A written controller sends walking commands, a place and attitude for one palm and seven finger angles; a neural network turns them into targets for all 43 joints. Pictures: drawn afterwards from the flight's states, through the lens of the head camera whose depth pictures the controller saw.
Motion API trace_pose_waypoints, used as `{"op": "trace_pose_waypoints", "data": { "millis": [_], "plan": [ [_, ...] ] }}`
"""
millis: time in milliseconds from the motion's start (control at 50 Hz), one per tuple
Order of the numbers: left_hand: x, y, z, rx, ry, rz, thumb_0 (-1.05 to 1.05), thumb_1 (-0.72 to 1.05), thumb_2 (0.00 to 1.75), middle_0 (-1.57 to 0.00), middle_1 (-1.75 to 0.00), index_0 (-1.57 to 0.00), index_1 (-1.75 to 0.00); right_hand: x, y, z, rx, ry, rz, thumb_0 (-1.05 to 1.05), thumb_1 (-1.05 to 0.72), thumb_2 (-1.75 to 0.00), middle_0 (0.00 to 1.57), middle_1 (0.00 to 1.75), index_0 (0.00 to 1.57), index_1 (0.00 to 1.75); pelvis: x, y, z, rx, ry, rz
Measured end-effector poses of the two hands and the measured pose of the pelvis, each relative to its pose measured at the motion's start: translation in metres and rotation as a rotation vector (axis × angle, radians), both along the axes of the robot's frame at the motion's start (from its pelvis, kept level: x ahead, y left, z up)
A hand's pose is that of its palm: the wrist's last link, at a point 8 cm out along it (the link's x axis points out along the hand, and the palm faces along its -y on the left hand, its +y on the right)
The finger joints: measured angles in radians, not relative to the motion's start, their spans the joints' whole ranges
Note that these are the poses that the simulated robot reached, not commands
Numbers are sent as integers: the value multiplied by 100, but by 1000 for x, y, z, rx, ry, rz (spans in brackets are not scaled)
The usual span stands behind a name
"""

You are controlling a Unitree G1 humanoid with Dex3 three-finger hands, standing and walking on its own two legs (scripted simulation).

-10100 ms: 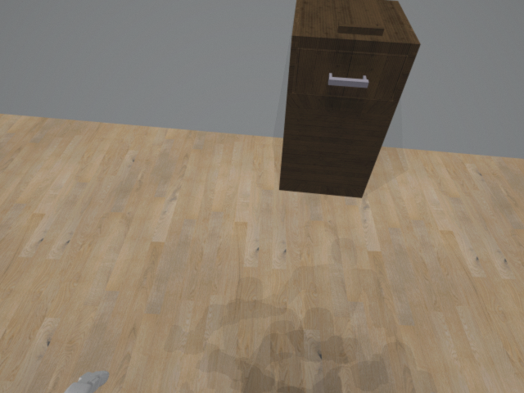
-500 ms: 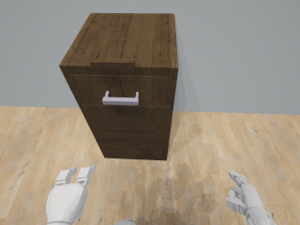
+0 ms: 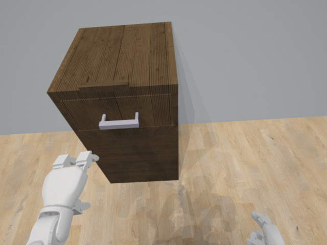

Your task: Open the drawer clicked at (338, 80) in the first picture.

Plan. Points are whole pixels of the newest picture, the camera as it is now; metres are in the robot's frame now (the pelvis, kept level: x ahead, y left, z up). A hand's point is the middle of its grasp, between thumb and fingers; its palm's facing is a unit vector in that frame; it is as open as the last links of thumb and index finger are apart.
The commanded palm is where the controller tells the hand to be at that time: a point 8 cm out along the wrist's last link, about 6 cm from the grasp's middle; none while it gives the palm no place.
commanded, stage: raise the hand with hooked fingers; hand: left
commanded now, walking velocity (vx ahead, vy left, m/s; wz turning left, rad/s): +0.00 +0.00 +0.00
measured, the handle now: (119, 120) +0.53 +0.23 -0.08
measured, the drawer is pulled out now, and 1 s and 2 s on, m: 0.00 0.00 0.00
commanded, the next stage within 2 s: move the hooked fingers above the handle in 0.94 s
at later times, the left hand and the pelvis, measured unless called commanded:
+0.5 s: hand (56, 147) +0.30 +0.28 +0.09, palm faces +0.08 -0.08 -0.99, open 13.8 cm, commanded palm +0.27 +0.28 +0.15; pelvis +0.00 +0.04 +0.01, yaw +1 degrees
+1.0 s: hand (52, 149) +0.30 +0.29 +0.09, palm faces +0.09 -0.08 -0.99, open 13.9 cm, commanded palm +0.27 +0.29 +0.15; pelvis -0.01 +0.04 +0.02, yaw +2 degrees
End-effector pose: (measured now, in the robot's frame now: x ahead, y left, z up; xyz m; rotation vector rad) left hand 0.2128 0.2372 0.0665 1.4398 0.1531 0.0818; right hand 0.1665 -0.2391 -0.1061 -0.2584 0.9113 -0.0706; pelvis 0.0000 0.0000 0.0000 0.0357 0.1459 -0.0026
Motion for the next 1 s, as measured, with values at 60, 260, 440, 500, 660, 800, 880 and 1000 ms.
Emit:
{"op": "trace_pose_waypoints", "data": {
  "millis": [60, 260, 440, 500, 660, 800, 880, 1000],
  "plan": [
    [4, 8, 13, 28, -102, -7, 0, -10, 47, -30, -93, -29, -94, 3, -7, 1, -24, 1, -19, 1, -91, -89, 20, 30, 20, 30, 2, 6, -1, -7, 4, 7],
    [39, 36, 38, 31, -134, 137, 0, -32, 37, -31, -108, -30, -109, 30, 28, 14, 50, -74, -35, 1, -91, -89, 19, 30, 20, 30, 3, 25, 5, -18, -35, 17],
    [60, 37, 68, 42, -121, 37, 0, -46, 31, -32, -117, -31, -117, 42, 72, 31, 99, -111, 32, 1, -91, -89, 20, 30, 20, 30, 3, 37, 13, -26, -81, 17],
    [65, 47, 74, 51, -116, 55, 0, -48, 31, -32, -118, -32, -119, 39, 79, 30, 105, -93, 46, 1, -91, -89, 20, 30, 20, 30, 1, 40, 15, -29, -89, 22],
    [71, 60, 80, 44, -62, 53, 0, -49, 30, -32, -119, -31, -120, 19, 77, 22, 90, -20, 46, 1, -90, -89, 20, 30, 20, 30, -3, 45, 18, -34, -91, 32],
    [61, 50, 67, 22, -35, -32, 0, -49, 30, -32, -120, -31, -120, 0, 64, 16, 62, 27, 26, 1, -91, -89, 20, 30, 20, 30, -4, 46, 19, -33, -88, 27],
    [57, 49, 69, 32, -78, -41, 0, -49, 30, -32, -120, -32, -120, -5, 58, 15, 51, 39, 20, 1, -91, -89, 20, 30, 20, 30, -6, 44, 18, -32, -84, 29],
    [57, 52, 77, 45, -123, 18, 0, -49, 30, -32, -120, -32, -120, -1, 54, 14, 65, 26, 11, 1, -91, -89, 20, 30, 20, 30, -7, 39, 18, -30, -82, 30]
  ]
}}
